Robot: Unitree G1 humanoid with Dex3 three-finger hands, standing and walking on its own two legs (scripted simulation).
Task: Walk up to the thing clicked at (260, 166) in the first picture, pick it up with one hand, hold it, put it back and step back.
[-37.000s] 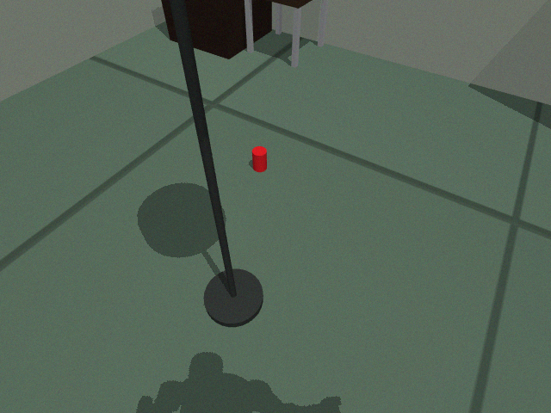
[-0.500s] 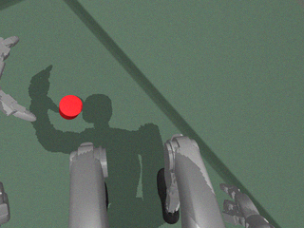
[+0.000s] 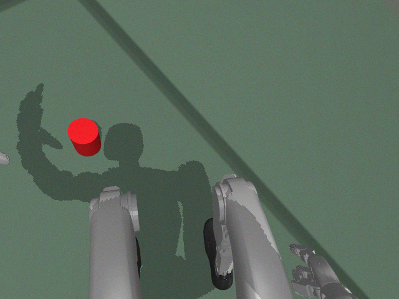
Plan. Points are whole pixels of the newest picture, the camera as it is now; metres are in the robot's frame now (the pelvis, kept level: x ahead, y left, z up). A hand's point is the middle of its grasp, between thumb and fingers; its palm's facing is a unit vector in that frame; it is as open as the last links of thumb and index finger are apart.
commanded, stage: go down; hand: left
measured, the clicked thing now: (85, 138) +0.49 +0.25 -0.34
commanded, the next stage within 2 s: approach in 1.78 s
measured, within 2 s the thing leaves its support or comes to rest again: neither
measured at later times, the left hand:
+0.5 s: hand out of the picture +0.43 +0.35 -0.02, palm faces -0.06 -0.86 -0.51, open 16.7 cm
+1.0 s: hand out of the picture +0.42 +0.36 -0.02, palm faces -0.08 -0.88 -0.46, open 16.6 cm
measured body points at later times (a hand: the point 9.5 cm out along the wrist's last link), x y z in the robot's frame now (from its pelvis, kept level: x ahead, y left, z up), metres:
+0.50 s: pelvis +0.00 +0.00 -0.01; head +0.20 +0.07 +0.39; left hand +0.43 +0.40 +0.01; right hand +0.12 -0.27 -0.11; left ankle +0.08 +0.12 -0.37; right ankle +0.11 -0.14 -0.37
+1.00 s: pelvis -0.01 +0.00 -0.01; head +0.20 +0.08 +0.39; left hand +0.42 +0.41 +0.01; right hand +0.12 -0.28 -0.10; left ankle +0.08 +0.12 -0.37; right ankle +0.11 -0.14 -0.37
